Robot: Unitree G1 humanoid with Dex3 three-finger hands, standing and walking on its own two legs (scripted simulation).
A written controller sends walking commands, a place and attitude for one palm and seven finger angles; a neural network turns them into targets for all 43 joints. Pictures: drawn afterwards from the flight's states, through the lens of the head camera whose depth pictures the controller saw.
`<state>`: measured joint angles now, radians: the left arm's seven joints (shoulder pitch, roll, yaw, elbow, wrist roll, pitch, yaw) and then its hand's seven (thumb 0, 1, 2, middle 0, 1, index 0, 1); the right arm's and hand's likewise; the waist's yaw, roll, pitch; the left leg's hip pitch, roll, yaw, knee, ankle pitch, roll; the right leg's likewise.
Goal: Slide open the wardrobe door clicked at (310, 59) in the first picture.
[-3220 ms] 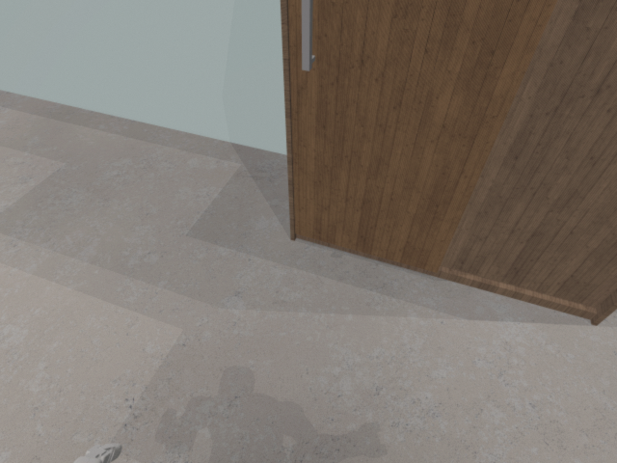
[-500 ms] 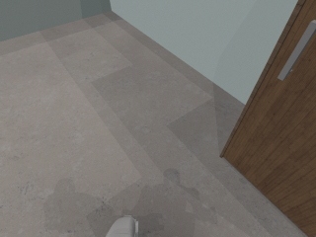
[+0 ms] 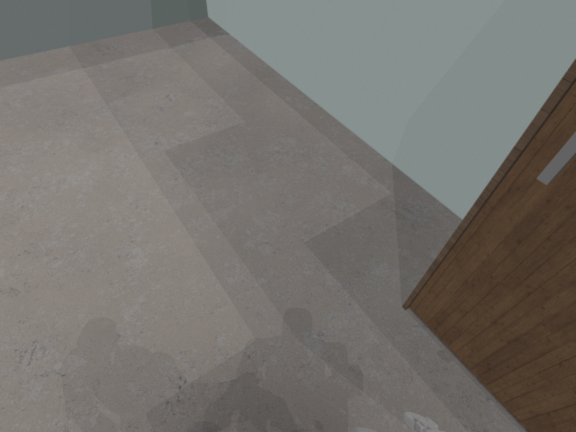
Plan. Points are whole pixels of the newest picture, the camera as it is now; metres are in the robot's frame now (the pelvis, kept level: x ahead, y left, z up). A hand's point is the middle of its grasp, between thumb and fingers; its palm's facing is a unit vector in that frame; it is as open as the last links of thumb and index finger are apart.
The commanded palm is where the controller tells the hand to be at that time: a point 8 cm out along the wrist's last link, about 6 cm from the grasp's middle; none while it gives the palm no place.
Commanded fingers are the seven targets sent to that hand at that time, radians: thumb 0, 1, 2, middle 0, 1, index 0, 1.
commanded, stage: turn to face it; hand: left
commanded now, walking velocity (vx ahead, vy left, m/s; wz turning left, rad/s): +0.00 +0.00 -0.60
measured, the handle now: out of the picture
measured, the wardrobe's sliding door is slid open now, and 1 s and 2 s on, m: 0.00 0.00 0.00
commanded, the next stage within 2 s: take the last steps up to it in 1.26 s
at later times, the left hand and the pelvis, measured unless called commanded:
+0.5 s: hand (219, 423) +0.15 +0.12 -0.15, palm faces -0.26 -0.93 -0.27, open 7.4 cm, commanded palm none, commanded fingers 0.00 0.90 0.90 -0.20 -0.30 -0.20 -0.30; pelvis +0.00 -0.05 +0.00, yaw -17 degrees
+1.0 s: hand (222, 381) +0.22 +0.13 -0.17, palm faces -0.52 -0.83 -0.21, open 7.4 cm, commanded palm none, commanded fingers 0.00 0.90 0.90 -0.20 -0.30 -0.20 -0.30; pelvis +0.03 +0.00 +0.00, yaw -35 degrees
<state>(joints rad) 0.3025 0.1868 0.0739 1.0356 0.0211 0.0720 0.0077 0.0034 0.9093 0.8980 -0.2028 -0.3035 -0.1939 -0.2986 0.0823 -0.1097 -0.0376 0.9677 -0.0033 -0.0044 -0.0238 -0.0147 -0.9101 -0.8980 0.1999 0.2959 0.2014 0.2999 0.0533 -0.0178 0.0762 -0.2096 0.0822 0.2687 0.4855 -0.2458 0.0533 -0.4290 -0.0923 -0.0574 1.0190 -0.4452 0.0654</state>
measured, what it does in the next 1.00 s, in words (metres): steps on the spot, turning right: right foot, then left foot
